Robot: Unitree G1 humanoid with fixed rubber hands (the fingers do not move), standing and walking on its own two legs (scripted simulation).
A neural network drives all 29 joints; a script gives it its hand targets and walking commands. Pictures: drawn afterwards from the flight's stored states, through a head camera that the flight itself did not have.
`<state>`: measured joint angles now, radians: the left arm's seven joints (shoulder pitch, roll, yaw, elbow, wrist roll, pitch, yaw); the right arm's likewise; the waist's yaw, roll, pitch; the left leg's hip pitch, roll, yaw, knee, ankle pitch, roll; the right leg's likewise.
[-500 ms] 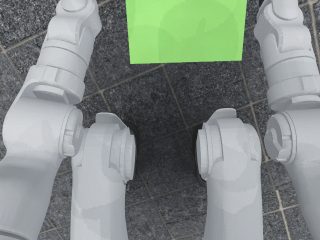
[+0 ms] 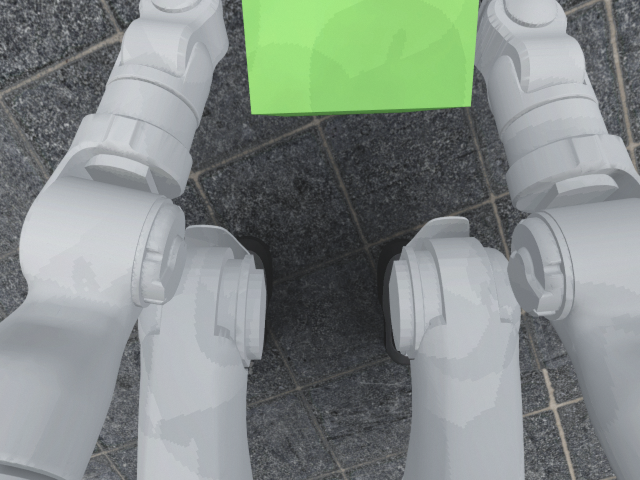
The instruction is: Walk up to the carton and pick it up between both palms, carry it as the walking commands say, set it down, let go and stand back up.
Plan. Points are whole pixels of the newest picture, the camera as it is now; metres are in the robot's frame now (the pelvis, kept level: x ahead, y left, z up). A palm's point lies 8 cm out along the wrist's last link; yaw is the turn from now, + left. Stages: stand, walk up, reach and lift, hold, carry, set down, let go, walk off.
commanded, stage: reach and lift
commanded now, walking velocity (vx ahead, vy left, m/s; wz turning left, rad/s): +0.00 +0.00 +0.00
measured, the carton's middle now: out of the picture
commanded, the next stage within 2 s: none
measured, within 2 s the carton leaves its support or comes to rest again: leaves its support in 1.00 s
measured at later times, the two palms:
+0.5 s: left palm out of the picture +0.56 +0.09 -0.18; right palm out of the picture +0.54 -0.17 -0.18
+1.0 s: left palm out of the picture +0.54 +0.09 -0.17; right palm out of the picture +0.52 -0.16 -0.17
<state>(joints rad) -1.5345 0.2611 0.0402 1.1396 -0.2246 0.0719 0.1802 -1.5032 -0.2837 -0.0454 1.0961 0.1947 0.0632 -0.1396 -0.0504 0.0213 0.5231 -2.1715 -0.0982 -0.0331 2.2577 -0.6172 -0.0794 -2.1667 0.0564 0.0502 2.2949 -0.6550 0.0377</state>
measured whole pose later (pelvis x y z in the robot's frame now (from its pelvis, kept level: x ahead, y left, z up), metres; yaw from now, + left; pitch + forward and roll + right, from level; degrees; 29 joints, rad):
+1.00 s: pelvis +0.00 +0.00 +0.00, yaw -1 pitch +27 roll +1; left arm -1.46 0.22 0.11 1.00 -0.16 0.25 0.25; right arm -1.42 -0.21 -0.12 0.93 0.09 0.29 -0.20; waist -0.05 0.02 0.53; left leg -2.12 -0.16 -0.06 2.28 -0.65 -0.11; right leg -2.11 0.11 0.08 2.31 -0.67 0.08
